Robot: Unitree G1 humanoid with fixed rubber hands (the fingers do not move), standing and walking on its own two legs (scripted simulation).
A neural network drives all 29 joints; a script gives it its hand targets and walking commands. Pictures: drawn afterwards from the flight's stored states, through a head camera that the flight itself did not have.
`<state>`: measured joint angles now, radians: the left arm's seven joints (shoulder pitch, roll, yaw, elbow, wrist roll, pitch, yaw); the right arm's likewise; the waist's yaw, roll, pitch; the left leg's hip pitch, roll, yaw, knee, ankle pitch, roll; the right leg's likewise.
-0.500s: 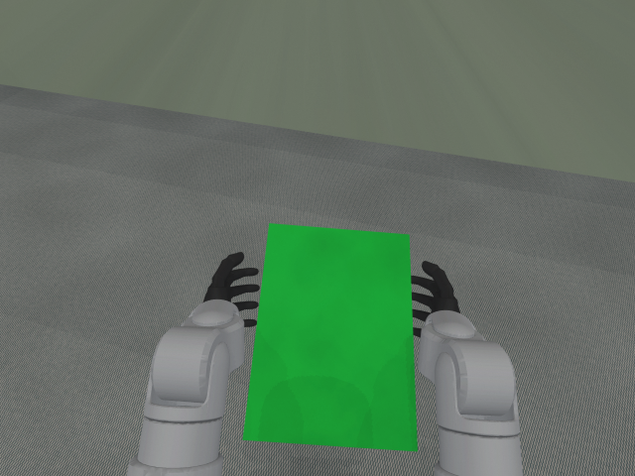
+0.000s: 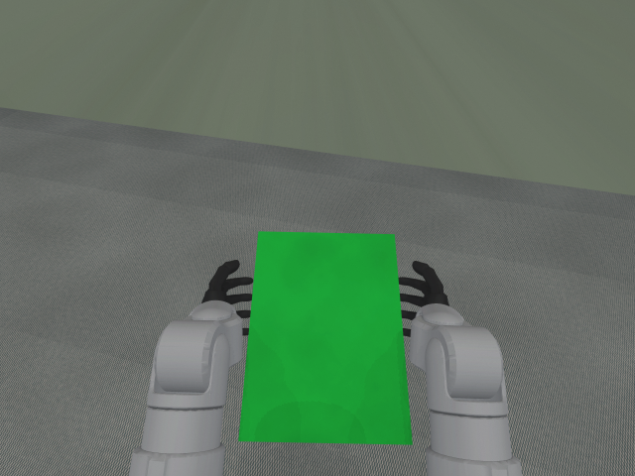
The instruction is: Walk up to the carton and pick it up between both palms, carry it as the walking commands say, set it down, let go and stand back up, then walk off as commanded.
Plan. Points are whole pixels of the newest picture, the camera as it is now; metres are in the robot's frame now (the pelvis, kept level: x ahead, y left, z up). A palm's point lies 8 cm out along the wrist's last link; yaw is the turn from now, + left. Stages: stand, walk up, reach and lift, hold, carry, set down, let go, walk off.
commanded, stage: carry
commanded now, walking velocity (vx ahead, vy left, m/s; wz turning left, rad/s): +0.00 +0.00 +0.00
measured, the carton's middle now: (323, 345) +0.31 +0.00 +0.02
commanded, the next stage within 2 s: hold in 1.84 s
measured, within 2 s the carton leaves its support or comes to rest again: neither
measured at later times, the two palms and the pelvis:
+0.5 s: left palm (191, 311) +0.30 +0.15 +0.10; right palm (400, 312) +0.31 -0.09 +0.10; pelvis +0.01 +0.03 +0.00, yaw +1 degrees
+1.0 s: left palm (202, 296) +0.32 +0.15 +0.11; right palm (405, 301) +0.32 -0.10 +0.10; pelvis +0.03 +0.02 +0.00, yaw +0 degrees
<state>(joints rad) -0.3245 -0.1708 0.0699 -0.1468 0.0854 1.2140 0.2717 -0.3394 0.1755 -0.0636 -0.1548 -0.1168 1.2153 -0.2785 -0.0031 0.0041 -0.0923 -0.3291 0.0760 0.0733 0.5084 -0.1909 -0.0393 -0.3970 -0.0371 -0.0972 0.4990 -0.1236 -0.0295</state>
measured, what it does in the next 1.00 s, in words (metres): stands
